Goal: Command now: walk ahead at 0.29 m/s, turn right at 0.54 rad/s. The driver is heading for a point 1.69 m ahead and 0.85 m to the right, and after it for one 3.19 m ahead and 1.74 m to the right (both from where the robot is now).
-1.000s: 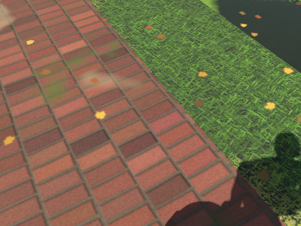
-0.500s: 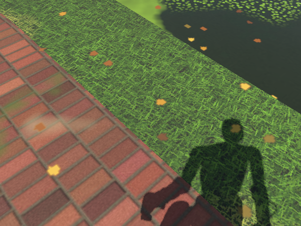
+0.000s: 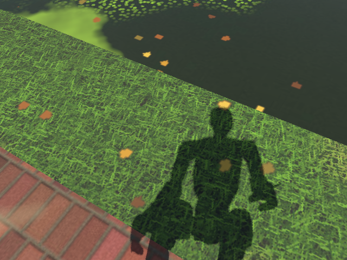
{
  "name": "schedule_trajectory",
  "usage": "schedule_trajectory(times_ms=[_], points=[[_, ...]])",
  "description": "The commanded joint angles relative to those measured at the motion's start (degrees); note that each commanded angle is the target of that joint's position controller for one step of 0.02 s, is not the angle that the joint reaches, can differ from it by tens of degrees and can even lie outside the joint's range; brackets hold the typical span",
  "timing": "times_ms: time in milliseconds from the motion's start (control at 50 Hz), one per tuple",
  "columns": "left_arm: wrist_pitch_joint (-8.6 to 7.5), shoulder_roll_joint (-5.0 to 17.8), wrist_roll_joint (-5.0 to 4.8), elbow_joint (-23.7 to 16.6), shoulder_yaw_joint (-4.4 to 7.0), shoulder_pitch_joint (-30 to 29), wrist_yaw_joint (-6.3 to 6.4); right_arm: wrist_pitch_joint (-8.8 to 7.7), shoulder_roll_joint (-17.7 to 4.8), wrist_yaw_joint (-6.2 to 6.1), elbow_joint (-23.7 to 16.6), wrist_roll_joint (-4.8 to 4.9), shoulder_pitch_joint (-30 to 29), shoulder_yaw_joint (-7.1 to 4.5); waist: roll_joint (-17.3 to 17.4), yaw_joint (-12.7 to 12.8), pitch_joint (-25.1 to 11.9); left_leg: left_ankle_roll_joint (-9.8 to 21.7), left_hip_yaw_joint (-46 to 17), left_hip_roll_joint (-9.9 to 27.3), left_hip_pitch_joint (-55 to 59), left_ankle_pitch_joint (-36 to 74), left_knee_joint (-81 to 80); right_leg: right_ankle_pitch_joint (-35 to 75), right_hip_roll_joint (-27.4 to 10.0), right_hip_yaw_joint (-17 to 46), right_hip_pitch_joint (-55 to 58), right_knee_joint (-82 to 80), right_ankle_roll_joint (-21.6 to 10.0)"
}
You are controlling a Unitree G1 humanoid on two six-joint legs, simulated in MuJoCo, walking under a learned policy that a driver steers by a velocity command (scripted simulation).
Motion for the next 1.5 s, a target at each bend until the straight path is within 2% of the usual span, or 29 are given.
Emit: schedule_trajectory(times_ms=[20,160,200,240,260,280,300,340,380,420,540,660,680,700,720,740,780,840,1020,1160,1180,1200,1220,1240,1280,1300,1340,1400,1500], points=[[-0.27,8.10,-0.02,-3.27,1.40,2.37,0.37,0.72,-3.63,-0.16,-2.78,0.34,1.85,-0.46,-4.92,-0.99,-4.18,-0.47,3.35,-3.02,1.32,5.04,-4.49,47.81,-13.27,8.74,1.49,-0.27,-3.26],[1.73,9.02,0.93,-4.34,1.58,5.97,1.70,0.12,-5.57,-0.73,-6.49,1.25,-5.71,0.46,-6.50,2.34,-4.58,1.85,1.21,-7.20,0.93,6.01,-17.36,48.81,-14.57,15.32,10.49,7.04,-1.75],[1.92,9.88,1.23,-5.76,1.89,2.82,1.88,-0.48,-7.03,-1.16,-5.51,1.42,-1.25,0.25,-6.92,-0.07,-5.02,3.43,0.07,-8.46,8.65,4.12,-23.49,48.66,-13.93,17.20,8.30,10.97,-0.26],[1.28,10.55,0.16,-7.42,2.01,-1.94,1.27,-1.64,-8.57,-1.93,-3.30,1.02,8.02,-0.27,-5.69,-5.56,-7.53,5.63,-0.06,-8.24,24.91,14.15,-35.43,44.28,-9.61,17.13,2.28,20.72,2.96],[0.64,7.21,-1.02,-10.02,1.03,-1.44,0.94,-2.25,-12.48,-2.65,-3.37,0.43,13.75,-1.00,2.27,-6.72,-14.73,9.01,-10.98,5.71,39.66,35.83,-33.96,21.36,-5.72,13.54,-6.09,35.15,5.21],[1.24,4.70,-1.57,-9.74,1.04,7.98,1.57,-1.19,-14.73,-2.39,-5.30,0.97,11.31,-1.00,11.70,-1.28,-20.02,17.37,-26.26,21.42,46.72,66.13,-31.62,-30.56,4.49,5.72,-16.56,48.84,5.88],[2.45,8.14,0.92,-7.37,1.59,11.98,2.01,-0.05,-12.23,-1.95,-5.41,2.36,11.26,-0.90,7.06,0.16,-21.95,20.85,-28.26,22.25,42.80,62.07,-30.90,-29.09,0.16,5.37,-17.71,56.13,6.24],[4.31,9.49,2.01,-8.04,1.87,3.06,1.02,1.25,-5.75,-2.49,-7.58,2.14,3.39,0.80,1.90,-0.25,-10.80,18.22,-16.99,13.65,29.68,28.93,-38.56,-20.09,-4.23,3.68,-20.16,55.73,7.99],[5.94,8.23,1.49,-8.94,1.71,1.17,-0.48,1.84,-6.31,-2.84,-7.74,0.83,1.03,0.94,6.73,0.28,-5.82,15.16,-7.80,7.24,22.24,19.50,-42.33,-15.42,-5.14,2.18,-18.26,53.22,9.74],[6.48,7.09,0.76,-9.51,1.28,1.39,-1.10,1.60,-7.24,-2.70,-7.09,0.50,2.18,0.51,6.48,0.59,-6.47,14.99,-3.53,6.08,21.18,19.61,-42.72,-13.45,-4.88,0.97,-16.86,50.70,10.20],[7.33,5.96,1.20,-13.02,0.07,-4.72,-2.22,1.96,-9.27,-2.09,-7.02,0.47,3.40,-0.52,7.41,-1.02,-6.89,15.34,-0.38,8.82,22.38,4.58,-44.58,-12.23,-8.35,-1.41,-15.86,36.44,9.74],[6.28,6.10,0.59,-15.00,-0.42,-5.15,-2.93,3.37,-12.44,-1.19,-6.77,0.69,4.38,-1.92,6.58,-1.11,-7.52,11.97,3.29,10.63,20.68,1.30,-39.59,-11.16,-7.71,-5.68,-4.56,17.25,6.13],[5.85,6.32,0.63,-14.34,-0.27,-3.04,-2.73,3.65,-12.24,-1.07,-6.46,0.87,5.06,-2.02,4.73,-0.12,-7.33,9.41,5.29,9.99,18.04,2.35,-35.93,-8.43,-6.84,-5.27,-0.15,10.86,5.01],[5.27,7.88,1.03,-14.02,0.10,-1.74,-2.12,3.96,-10.91,-0.66,-5.68,0.79,7.50,-2.06,-2.16,0.15,-5.68,5.13,9.05,7.42,14.16,-1.84,-27.90,-6.58,-9.68,2.32,2.10,1.34,3.87],[5.00,15.49,1.34,-16.18,1.59,-2.95,-1.32,4.41,-5.23,-0.15,-8.52,0.98,9.06,-0.68,-20.19,-1.50,-4.44,-0.48,14.65,-2.06,0.53,-20.04,-12.19,-4.82,-27.44,28.73,4.11,-6.66,-1.41],[5.05,18.32,2.04,-16.03,2.82,-1.02,-0.81,5.25,-8.42,-1.31,-10.39,0.71,1.57,-1.25,-14.02,2.27,-0.04,-0.41,4.84,-5.63,-0.14,-21.67,-3.51,7.04,-30.32,29.98,-6.11,-5.96,-7.17],[4.84,13.23,1.32,-15.80,1.53,-6.32,-0.12,5.53,-7.73,-1.17,-9.53,1.96,3.11,-1.18,-9.48,-2.32,0.16,0.59,0.72,-4.56,2.57,-11.44,0.35,8.09,-22.02,18.92,-7.33,-4.01,-4.60],[4.38,9.92,0.43,-17.03,0.70,-8.75,0.09,4.75,-9.32,-0.73,-7.16,0.47,7.11,-2.02,-9.47,-3.07,-5.47,0.78,1.47,-5.93,3.55,-6.63,4.32,18.47,-17.24,14.85,-1.02,-1.06,-3.74],[4.33,12.07,0.94,-15.99,1.95,-1.86,-0.06,5.02,-7.42,-1.16,-10.34,1.38,2.00,-1.05,-8.62,0.67,-6.18,0.80,-0.40,-7.36,4.24,-10.46,-8.45,17.31,-18.48,23.46,4.45,1.52,-6.25],[4.81,10.90,0.81,-15.84,1.34,-6.97,-0.18,4.10,-6.07,-1.90,-9.30,2.16,7.86,-0.13,-8.47,-2.88,-7.65,3.76,1.81,-9.58,24.10,-4.97,-29.17,19.96,-15.13,24.34,-4.26,5.30,-1.35],[4.78,9.88,0.25,-15.84,0.92,-7.60,0.11,3.61,-5.92,-2.25,-8.84,1.64,9.34,0.01,-6.94,-3.92,-7.44,4.42,0.63,-8.07,29.75,0.95,-37.41,12.93,-13.24,23.90,-7.84,6.58,1.27],[4.53,6.62,0.21,-16.03,-0.03,-5.87,0.28,3.03,-8.86,-2.67,-9.57,0.57,8.42,-0.20,1.38,-2.49,-7.55,6.12,-9.39,1.66,33.06,-1.10,-43.48,0.55,-8.97,19.44,-12.23,12.55,4.68],[4.34,5.46,0.17,-16.42,-0.29,-3.30,0.51,2.93,-14.23,-2.27,-11.38,0.64,4.28,-0.97,10.84,-0.39,-5.69,11.28,-22.95,12.88,31.71,7.76,-45.94,-15.94,1.36,9.37,-18.57,18.91,6.88],[4.72,9.55,1.60,-15.52,0.80,-4.83,0.64,2.91,-13.08,-1.84,-10.28,0.73,5.94,-1.10,9.22,-2.32,-5.25,16.73,-23.48,14.96,24.96,10.19,-44.62,-21.61,-1.05,7.90,-14.91,28.57,7.56],[5.04,7.65,1.03,-13.31,0.42,-4.21,0.11,2.25,-6.06,-1.15,-9.87,1.20,1.19,1.25,4.66,0.53,-2.54,14.53,-15.53,7.53,20.60,8.33,-44.84,-15.24,-2.99,9.24,-10.46,30.27,8.41],[5.19,6.36,1.13,-12.38,-0.13,-3.31,-0.21,2.02,-5.18,-1.11,-9.70,1.08,-0.48,1.69,7.13,1.36,-2.88,12.47,-12.39,4.24,21.38,9.25,-44.51,-12.86,-4.15,7.09,-8.98,27.66,9.00],[5.12,5.50,1.26,-11.67,-0.91,-4.66,-0.24,2.13,-7.05,-0.86,-8.53,1.19,1.42,1.09,9.05,-0.24,-2.88,11.60,-10.73,0.90,25.78,16.84,-41.24,-12.78,-4.79,1.99,-8.78,20.28,10.03],[4.94,6.52,0.37,-12.22,-0.90,-7.50,0.86,2.82,-12.01,-0.19,-6.70,1.80,7.74,-1.17,8.38,-3.09,-4.74,13.48,-15.81,2.60,33.21,25.58,-36.98,-14.06,-3.78,0.35,-11.76,16.06,9.86],[3.74,5.54,0.04,-11.43,-1.33,-4.65,2.36,4.04,-11.60,0.15,-6.75,2.08,4.80,-2.27,7.06,-0.75,-6.87,11.81,-19.78,1.36,29.42,24.86,-34.52,-6.15,-4.19,0.15,-4.05,4.60,7.78]])
Velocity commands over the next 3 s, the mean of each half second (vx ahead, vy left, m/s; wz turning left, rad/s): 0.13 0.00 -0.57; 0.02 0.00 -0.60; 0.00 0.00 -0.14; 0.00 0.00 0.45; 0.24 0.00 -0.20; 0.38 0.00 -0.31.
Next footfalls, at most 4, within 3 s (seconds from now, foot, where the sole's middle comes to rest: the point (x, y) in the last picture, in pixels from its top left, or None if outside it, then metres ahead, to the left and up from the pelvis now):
0.26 left None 0.28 0.10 -0.78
0.70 right None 0.12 -0.08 -0.78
1.20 left None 0.22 0.09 -0.78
1.54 right None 0.06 -0.04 -0.78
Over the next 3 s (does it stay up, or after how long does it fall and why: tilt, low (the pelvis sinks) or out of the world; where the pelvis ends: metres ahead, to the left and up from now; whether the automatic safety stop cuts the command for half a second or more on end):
stays up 0.36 -0.17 -0.01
